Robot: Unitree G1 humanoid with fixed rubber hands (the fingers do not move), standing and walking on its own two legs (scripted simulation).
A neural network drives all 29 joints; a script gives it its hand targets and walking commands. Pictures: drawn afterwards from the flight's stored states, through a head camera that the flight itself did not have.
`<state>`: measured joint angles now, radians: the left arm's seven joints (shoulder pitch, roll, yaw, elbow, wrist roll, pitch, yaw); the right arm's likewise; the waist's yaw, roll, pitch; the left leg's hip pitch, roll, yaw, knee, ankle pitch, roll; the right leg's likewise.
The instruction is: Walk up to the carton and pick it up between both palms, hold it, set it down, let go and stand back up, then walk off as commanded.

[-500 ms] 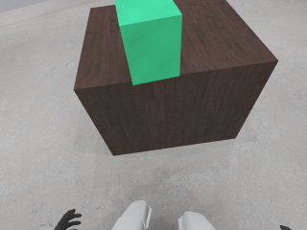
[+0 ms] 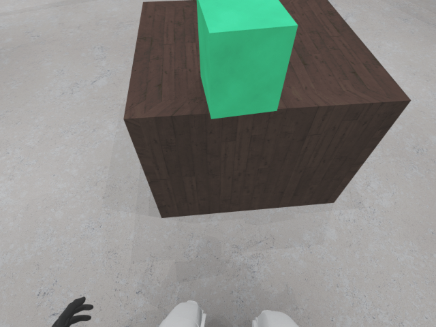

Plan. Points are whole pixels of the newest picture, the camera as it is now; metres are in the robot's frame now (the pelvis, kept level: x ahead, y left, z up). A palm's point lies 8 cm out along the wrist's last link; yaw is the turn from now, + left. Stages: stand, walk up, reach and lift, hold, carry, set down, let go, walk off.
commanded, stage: walk off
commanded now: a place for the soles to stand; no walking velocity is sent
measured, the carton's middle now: (239, 56) +0.77 -0.01 +0.06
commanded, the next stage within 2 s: stand in 1.70 s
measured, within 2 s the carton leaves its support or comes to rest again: neither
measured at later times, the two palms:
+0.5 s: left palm out of the picture +0.08 +0.30 -0.09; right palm out of the picture +0.06 -0.31 -0.09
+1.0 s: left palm out of the picture +0.07 +0.29 -0.09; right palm out of the picture +0.04 -0.32 -0.09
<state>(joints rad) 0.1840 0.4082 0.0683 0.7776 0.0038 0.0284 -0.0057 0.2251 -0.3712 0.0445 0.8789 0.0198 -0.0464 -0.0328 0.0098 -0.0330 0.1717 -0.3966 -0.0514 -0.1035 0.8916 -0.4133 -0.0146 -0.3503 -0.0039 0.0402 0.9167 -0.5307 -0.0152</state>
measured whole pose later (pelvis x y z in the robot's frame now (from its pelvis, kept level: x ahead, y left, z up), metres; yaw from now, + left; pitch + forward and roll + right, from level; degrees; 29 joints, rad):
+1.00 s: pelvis -0.02 -0.01 +0.01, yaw +0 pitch -6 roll +2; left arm 0.22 0.36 0.07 0.82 0.00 0.00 -0.03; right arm 0.26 -0.41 0.04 0.91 0.02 -0.06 -0.02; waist 0.01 -0.03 0.09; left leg -0.39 -0.03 -0.03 0.94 -0.50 0.01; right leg -0.35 -0.01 0.03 0.87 -0.42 -0.01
